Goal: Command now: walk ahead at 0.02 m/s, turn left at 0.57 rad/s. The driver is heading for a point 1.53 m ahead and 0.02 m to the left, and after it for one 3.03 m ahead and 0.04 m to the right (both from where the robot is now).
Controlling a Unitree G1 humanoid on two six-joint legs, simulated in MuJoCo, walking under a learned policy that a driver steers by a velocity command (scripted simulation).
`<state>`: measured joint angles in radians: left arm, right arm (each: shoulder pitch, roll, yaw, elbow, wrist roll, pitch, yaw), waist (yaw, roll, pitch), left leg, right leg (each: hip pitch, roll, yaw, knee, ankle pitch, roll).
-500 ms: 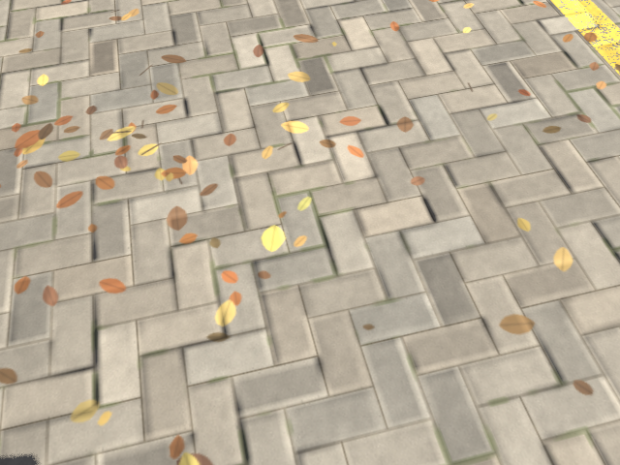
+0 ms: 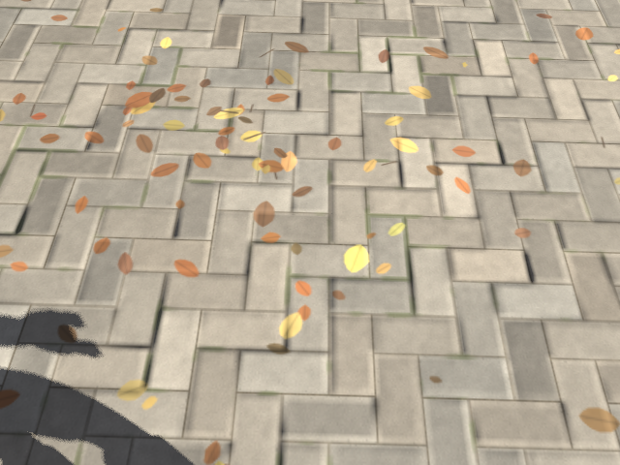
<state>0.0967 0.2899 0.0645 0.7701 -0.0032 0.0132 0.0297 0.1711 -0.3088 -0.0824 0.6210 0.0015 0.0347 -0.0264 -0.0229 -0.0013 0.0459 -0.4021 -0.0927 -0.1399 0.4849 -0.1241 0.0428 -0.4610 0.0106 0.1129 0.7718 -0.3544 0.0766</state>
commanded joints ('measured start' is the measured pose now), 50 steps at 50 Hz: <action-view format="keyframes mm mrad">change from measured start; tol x32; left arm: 1 30 92 26 -56 -4 -26 -10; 44 60 72 12 -57 -22 -18 -54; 50 429 224 79 41 -34 -18 -38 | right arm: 1 -22 -159 -45 -79 2 -1 -4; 50 -66 -28 -9 61 -3 -91 39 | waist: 1 7 181 -167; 6 1 -314 -95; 27 40 227 -208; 50 172 -197 -77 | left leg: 1 140 232 -318 -141 -61 159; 6 -225 -61 0 375 -493 -25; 11 -251 36 18 756 -279 -121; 22 38 84 168 154 -247 -100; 26 563 371 -154 -107 555 53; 32 260 355 -27 -140 358 167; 36 320 411 -104 -309 -342 186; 46 262 403 112 -311 -314 140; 50 -90 231 354 364 -280 -12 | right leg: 1 74 26 -25 -100 11 -14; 6 280 -393 416 -523 284 -304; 22 379 -300 -22 -393 563 -296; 27 70 -114 -111 -100 -228 -22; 38 -219 -113 -71 209 -49 -25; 50 532 -146 17 -334 -40 -244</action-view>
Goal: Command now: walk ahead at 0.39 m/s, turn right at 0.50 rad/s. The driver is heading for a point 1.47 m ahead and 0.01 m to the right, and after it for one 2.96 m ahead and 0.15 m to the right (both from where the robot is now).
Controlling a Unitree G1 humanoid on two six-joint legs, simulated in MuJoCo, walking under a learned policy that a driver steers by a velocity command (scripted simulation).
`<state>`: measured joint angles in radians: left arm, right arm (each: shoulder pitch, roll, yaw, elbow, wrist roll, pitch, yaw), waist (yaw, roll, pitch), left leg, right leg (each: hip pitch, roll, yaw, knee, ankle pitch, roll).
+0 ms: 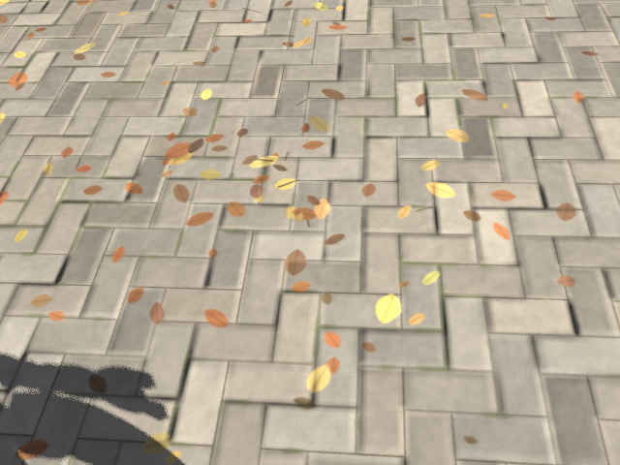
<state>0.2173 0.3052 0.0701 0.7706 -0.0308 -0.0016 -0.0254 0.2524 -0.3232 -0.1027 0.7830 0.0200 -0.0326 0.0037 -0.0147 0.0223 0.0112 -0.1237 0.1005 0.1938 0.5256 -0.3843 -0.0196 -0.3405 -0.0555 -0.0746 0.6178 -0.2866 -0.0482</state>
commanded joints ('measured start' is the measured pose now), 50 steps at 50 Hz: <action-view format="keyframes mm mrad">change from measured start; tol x32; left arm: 1 312 326 85 -1 12 -32 9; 50 -13 106 13 -189 38 -40 78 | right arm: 1 -220 20 24 -192 -24 -44 1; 50 -68 -93 -11 -96 -3 51 -13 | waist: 1 140 -390 -49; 19 83 -139 40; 25 8 240 -524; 29 17 -7 -103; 50 27 -160 -13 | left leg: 1 -726 -156 -110 637 -235 -2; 20 -353 -131 -210 -70 537 35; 23 94 -53 -244 -58 787 138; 25 560 300 -860 -52 1028 432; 30 -92 94 -566 -235 547 285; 41 -239 7 -605 -205 137 205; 45 -503 -227 -311 342 -224 28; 50 -633 -93 -281 638 49 -36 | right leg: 1 502 -292 846 -423 -375 -315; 22 380 -57 259 -56 819 -43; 25 -156 174 294 730 -391 97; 26 -212 101 275 778 -337 104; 44 271 -209 396 -292 123 -34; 50 246 -204 372 -410 -167 -100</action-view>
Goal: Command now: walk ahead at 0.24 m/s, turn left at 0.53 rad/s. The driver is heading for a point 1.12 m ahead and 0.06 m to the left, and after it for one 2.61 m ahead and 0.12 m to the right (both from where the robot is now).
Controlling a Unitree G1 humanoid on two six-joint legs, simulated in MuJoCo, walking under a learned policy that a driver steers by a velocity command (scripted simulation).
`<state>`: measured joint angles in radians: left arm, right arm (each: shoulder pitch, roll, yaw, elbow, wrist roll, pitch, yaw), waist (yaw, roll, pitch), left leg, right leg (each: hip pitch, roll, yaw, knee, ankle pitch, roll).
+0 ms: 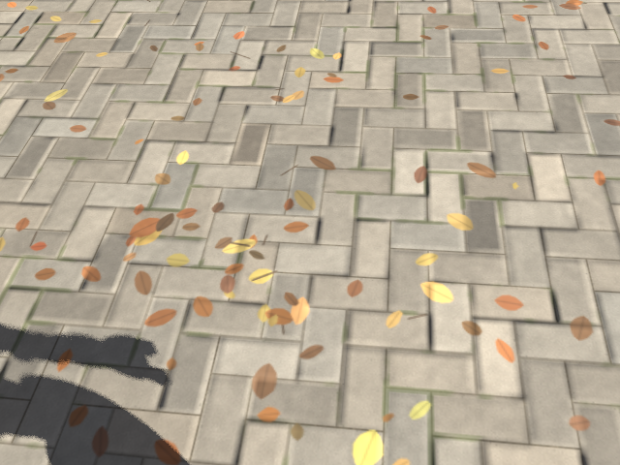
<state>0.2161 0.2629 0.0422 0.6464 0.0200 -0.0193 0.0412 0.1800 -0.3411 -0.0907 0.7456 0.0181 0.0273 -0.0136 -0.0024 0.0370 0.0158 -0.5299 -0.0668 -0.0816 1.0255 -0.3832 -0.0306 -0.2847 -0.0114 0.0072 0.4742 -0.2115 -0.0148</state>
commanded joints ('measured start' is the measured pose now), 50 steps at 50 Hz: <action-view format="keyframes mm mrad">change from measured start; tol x32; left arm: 1 11 148 43 -59 -9 -28 12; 50 2 147 50 -79 -21 -53 -67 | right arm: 1 -21 -61 -18 -73 2 -13 10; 50 73 -91 26 -99 -24 -155 20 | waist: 1 29 -168 -11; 16 16 -151 15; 19 -97 274 -165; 37 -81 -6 87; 45 71 -280 -416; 50 -14 -2 -35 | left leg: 1 -233 82 12 121 79 -32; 17 318 44 203 -484 125 105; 20 836 452 -698 -789 -122 411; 36 541 271 171 -893 651 134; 42 700 302 220 -444 1378 104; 43 563 270 240 -215 1279 92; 45 -137 -33 52 450 -202 13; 50 -114 159 -36 176 50 30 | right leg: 1 200 -242 257 -283 -228 -134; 15 181 -315 -9 -261 -99 -139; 18 -30 -204 -193 205 167 -41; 21 -686 -60 36 846 -297 35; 33 -383 -50 -1 239 368 13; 42 -155 97 -120 115 96 -127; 45 741 -322 794 -52 -26 -467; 50 158 -155 431 -252 127 -315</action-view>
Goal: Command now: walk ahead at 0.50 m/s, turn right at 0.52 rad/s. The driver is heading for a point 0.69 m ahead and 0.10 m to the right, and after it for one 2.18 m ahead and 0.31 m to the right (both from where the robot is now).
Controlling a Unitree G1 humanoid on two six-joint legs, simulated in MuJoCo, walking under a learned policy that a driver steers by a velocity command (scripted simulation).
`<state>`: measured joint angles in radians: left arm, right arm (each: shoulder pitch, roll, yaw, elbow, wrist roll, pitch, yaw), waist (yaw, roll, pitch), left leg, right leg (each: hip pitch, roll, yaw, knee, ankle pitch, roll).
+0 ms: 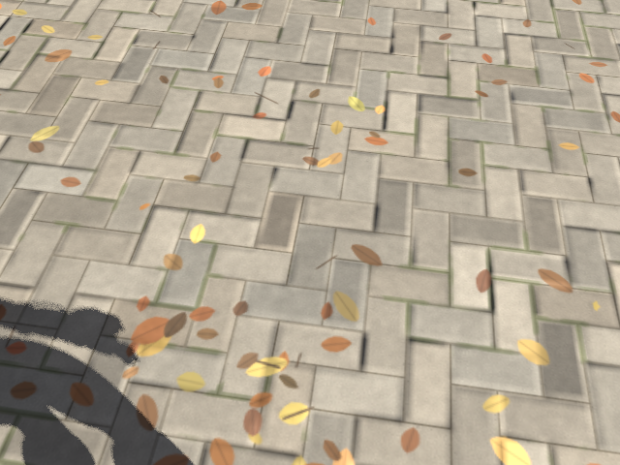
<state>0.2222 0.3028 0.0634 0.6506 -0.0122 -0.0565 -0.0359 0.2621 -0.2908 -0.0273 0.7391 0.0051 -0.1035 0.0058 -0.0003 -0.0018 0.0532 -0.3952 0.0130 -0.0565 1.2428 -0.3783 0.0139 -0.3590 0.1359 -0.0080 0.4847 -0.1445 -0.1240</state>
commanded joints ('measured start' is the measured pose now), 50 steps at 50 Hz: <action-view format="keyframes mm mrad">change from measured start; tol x32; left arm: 1 -20 105 29 -82 9 -17 14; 50 -34 76 20 -43 26 -25 7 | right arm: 1 13 -137 -37 -89 -18 -13 -3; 50 79 -122 -48 46 18 42 -10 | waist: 1 -32 12 -65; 15 -27 -128 -115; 17 -43 266 -347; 38 -78 69 35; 44 81 -248 -479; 50 -30 -53 -134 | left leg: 1 -224 88 -48 -83 56 -36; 15 161 5 -23 -778 296 -15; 18 685 428 -799 -950 -291 239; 37 433 265 163 -1057 489 121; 41 451 245 255 -686 1066 73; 42 281 215 262 -462 963 45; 44 -294 -21 55 124 -234 -19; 50 -129 122 -4 -56 41 -48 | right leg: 1 176 -285 413 -276 108 -208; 14 147 -239 436 -50 -60 -56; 19 -479 -125 178 841 -338 114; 41 29 -80 -110 101 -27 -8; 44 800 -528 834 -134 -151 -304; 50 192 -369 161 -208 574 -130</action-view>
